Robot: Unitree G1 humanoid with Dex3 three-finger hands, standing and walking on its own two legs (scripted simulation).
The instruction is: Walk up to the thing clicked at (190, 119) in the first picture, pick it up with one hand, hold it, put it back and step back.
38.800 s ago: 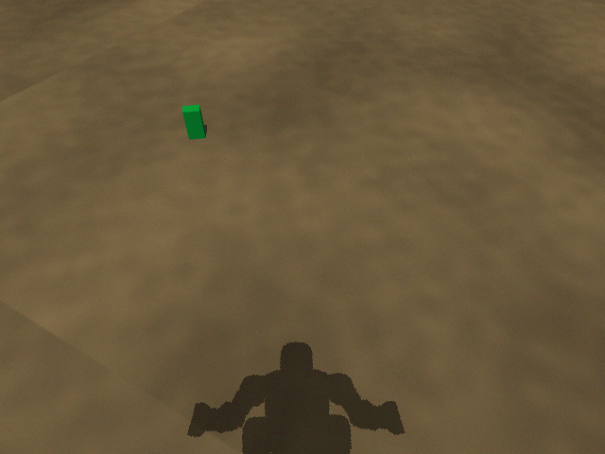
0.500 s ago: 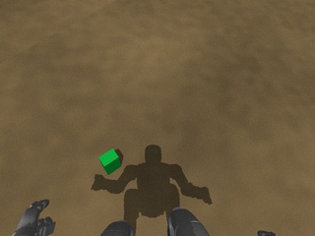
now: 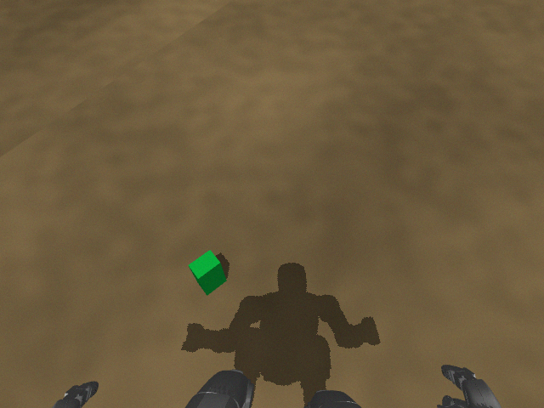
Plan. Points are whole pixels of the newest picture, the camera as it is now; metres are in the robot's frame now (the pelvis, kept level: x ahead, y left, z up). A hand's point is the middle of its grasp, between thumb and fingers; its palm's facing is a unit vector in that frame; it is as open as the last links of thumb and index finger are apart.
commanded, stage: step back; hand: left
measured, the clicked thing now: (208, 273) +0.56 +0.24 -0.68
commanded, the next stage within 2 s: none
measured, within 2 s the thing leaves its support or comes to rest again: neither
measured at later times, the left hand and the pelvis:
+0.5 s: hand out of the picture -0.06 +0.28 -0.16, palm faces -0.03 -0.93 -0.38, open 7.4 cm; pelvis -0.14 +0.01 +0.00, yaw -1 degrees
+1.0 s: hand out of the picture -0.15 +0.26 -0.15, palm faces +0.06 -0.92 -0.39, open 7.4 cm; pelvis -0.29 -0.01 -0.01, yaw +3 degrees
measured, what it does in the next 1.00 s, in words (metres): walks backwards: left foot, then right foot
